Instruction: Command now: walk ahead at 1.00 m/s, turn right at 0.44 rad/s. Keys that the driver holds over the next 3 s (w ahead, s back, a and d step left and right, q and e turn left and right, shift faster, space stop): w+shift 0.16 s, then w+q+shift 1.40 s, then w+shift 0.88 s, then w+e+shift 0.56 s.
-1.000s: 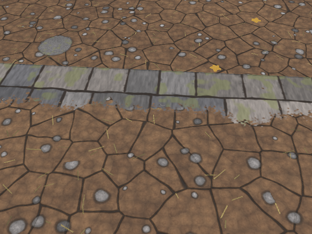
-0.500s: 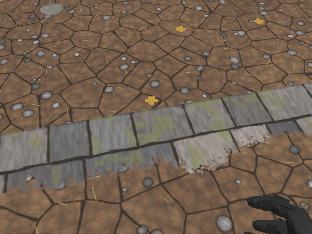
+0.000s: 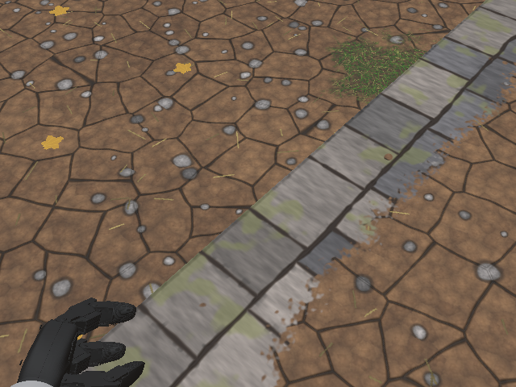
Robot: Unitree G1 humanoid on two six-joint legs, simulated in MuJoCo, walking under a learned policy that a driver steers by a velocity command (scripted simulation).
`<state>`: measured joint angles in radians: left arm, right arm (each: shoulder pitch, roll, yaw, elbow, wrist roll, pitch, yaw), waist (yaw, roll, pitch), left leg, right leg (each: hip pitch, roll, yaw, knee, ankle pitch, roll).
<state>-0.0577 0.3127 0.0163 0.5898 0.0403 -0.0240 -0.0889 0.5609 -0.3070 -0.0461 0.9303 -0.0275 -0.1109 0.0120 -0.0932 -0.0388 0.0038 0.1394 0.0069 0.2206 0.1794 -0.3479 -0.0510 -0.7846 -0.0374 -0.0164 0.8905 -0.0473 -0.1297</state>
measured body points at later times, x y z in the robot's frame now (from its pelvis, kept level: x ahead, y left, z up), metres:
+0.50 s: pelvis +0.47 -0.02 -0.01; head +0.50 -0.02 +0.43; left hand +0.40 +0.25 -0.14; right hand +0.67 -0.25 -0.12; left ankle +0.70 +0.08 -0.68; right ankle +0.25 -0.07 -0.72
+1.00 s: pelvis +0.94 +0.04 -0.02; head +0.97 +0.05 +0.42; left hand +1.09 +0.36 -0.06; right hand +1.07 -0.26 -0.13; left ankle +0.70 +0.03 -0.72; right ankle +1.15 -0.02 -0.75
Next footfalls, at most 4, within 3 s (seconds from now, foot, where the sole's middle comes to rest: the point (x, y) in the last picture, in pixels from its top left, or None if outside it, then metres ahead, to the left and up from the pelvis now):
0.12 right None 0.29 -0.07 -0.76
0.56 left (231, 297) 0.73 0.04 -0.76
1.02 right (237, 184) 1.18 0.00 -0.80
1.46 left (130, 154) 1.36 0.37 -0.80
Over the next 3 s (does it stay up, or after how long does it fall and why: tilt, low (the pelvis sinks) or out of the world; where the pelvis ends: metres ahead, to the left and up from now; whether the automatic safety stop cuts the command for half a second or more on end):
stays up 1.85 1.55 -0.03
